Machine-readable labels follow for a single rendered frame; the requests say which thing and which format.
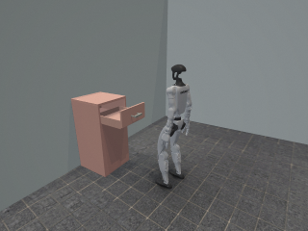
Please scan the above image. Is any robot left forearm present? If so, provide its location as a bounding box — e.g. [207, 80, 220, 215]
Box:
[165, 108, 175, 134]

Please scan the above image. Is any robot right forearm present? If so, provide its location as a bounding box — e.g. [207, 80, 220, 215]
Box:
[184, 105, 193, 123]

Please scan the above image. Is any drawer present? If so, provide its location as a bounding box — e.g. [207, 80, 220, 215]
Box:
[100, 102, 145, 129]

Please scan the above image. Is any robot left hand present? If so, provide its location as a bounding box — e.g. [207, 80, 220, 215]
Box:
[160, 133, 170, 149]

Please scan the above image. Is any cabinet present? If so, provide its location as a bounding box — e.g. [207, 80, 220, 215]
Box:
[71, 91, 129, 177]

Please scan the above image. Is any robot left foot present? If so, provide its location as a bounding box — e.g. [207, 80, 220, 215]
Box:
[155, 179, 172, 190]

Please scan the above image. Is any robot right upper arm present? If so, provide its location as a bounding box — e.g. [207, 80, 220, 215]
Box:
[185, 84, 192, 108]

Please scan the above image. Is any robot right hand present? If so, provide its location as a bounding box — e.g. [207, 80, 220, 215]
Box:
[181, 121, 191, 136]

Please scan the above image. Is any robot left upper arm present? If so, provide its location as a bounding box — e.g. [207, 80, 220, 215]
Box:
[166, 86, 177, 114]

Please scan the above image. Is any robot torso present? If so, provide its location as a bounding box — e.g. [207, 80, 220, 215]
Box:
[168, 84, 188, 131]

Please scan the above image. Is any handle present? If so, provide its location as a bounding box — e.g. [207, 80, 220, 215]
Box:
[131, 113, 142, 118]

